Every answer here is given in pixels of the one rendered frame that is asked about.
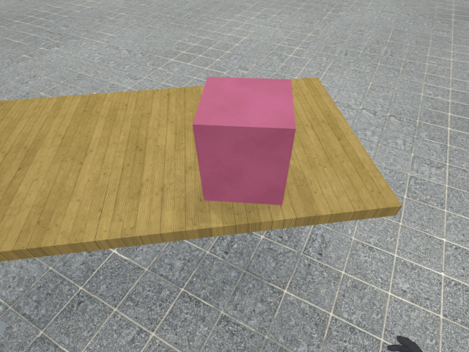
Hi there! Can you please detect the right robot hand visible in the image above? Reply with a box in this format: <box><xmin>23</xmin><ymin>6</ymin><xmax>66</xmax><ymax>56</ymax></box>
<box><xmin>387</xmin><ymin>336</ymin><xmax>423</xmax><ymax>352</ymax></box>

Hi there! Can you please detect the carton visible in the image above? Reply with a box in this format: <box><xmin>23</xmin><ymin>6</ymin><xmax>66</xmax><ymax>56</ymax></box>
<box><xmin>193</xmin><ymin>77</ymin><xmax>296</xmax><ymax>205</ymax></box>

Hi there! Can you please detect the table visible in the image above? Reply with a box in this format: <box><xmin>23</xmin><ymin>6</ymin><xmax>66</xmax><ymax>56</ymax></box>
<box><xmin>0</xmin><ymin>77</ymin><xmax>402</xmax><ymax>335</ymax></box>

